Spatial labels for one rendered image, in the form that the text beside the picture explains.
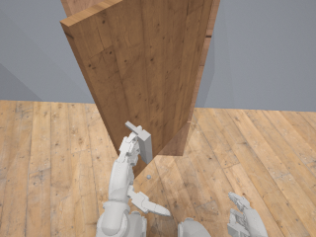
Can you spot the robot thigh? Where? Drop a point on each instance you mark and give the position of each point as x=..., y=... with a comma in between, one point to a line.
x=138, y=225
x=191, y=228

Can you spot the left robot hand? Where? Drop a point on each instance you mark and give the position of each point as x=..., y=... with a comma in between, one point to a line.
x=120, y=188

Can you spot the handle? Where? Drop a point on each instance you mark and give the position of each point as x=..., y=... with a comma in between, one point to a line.
x=144, y=142

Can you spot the robot left thigh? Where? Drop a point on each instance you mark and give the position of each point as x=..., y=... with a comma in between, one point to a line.
x=138, y=225

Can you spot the left robot forearm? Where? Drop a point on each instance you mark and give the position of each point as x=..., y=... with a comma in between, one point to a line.
x=114, y=222

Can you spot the robot right thigh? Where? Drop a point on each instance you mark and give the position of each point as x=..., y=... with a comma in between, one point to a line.
x=191, y=228

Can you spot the cupboard door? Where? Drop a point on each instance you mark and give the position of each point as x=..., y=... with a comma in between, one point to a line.
x=140, y=61

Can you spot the right robot hand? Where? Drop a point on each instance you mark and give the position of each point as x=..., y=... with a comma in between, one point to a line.
x=250, y=223

